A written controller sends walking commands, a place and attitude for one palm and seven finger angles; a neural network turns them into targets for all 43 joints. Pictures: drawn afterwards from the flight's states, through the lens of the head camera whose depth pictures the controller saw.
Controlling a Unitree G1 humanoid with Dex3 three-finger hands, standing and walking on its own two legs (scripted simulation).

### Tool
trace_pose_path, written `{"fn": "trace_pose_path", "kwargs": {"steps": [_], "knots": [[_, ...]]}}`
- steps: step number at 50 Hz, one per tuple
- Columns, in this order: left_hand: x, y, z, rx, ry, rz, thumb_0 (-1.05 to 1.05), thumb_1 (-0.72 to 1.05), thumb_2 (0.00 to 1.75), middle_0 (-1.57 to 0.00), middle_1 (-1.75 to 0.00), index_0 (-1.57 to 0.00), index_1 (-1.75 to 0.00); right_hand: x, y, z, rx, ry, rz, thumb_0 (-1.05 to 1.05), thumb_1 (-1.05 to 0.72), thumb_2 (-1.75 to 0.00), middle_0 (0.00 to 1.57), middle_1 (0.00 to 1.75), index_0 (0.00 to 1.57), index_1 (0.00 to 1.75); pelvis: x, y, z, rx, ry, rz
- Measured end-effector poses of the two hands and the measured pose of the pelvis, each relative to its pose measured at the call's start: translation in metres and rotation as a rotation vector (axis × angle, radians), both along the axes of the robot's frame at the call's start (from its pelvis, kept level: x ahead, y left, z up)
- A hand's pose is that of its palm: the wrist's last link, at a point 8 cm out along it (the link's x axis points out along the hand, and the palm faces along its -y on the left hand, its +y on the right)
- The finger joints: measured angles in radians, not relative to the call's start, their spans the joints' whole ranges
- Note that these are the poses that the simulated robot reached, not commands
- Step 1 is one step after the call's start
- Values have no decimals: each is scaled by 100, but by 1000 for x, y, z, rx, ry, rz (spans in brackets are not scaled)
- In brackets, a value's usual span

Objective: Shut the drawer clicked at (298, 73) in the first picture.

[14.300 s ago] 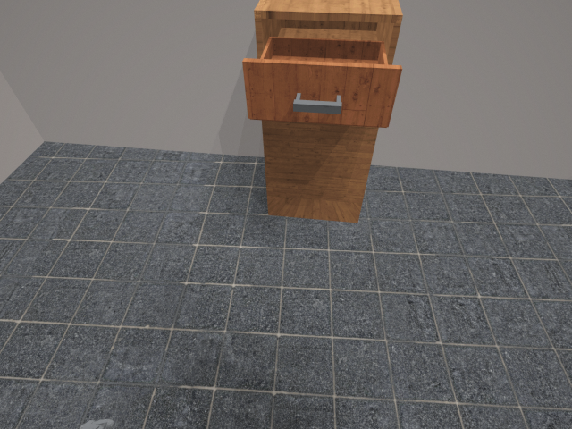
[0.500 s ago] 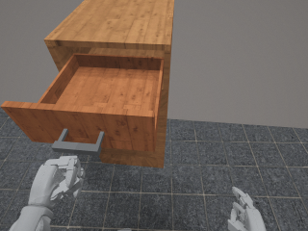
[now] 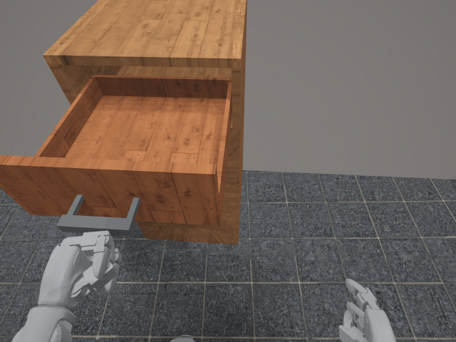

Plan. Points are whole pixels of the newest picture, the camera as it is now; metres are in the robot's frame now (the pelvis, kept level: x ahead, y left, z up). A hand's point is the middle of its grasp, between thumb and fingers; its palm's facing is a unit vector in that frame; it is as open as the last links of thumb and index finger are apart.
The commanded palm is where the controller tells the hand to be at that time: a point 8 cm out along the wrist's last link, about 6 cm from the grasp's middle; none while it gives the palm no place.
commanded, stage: bring the fist close to the handle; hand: left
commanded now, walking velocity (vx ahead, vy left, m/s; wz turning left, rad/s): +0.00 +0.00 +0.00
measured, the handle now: (102, 213) +0.31 +0.23 +0.07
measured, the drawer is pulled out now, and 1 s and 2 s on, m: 0.29 0.22 0.11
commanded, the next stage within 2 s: push the drawer shut in 0.04 s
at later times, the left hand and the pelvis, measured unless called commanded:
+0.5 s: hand (109, 257) +0.24 +0.20 +0.07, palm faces -0.02 -1.00 -0.07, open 3.1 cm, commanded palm +0.23 +0.25 +0.07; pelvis -0.01 +0.00 +0.00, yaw +1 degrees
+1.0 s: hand (122, 219) +0.30 +0.20 +0.07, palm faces -0.04 -1.00 -0.06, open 3.0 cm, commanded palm +0.30 +0.25 +0.07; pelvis -0.02 +0.01 +0.00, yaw +0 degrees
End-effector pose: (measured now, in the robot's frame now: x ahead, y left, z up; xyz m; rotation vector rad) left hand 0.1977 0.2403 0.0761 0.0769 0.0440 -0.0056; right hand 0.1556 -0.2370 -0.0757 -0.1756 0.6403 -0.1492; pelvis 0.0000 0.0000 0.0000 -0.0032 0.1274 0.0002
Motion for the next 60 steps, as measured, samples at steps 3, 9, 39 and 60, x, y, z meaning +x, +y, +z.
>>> {"fn": "trace_pose_path", "kwargs": {"steps": [3, 9, 39, 60], "knots": [[-3, 2, 0, 5, -1, 5, 1, 90, 90, -139, -160, -140, -160, 4, -1, 0, -4, -3, 6, 1, -90, -90, 20, 30, 20, 30, 1, -1, 0, -1, 0, 3], [-4, 5, 0, 2, -12, 8, 1, 90, 90, -139, -160, -140, -160, 9, -2, 1, -10, -8, 18, 1, -90, -90, 20, 30, 20, 30, 1, -3, -1, -4, 2, 9], [52, 14, -5, -15, -30, -33, -2, 78, 93, -140, -160, -140, -160, -29, 1, -11, -36, 90, 13, 1, -90, -90, 20, 30, 21, 30, -21, 4, -1, -12, -4, 14], [112, 8, -4, -24, -29, -32, -1, 82, 92, -139, -160, -140, -160, -67, -4, -19, -34, 226, -45, 1, -90, -90, 20, 30, 21, 30, -21, 9, 2, -9, 12, -7]]}}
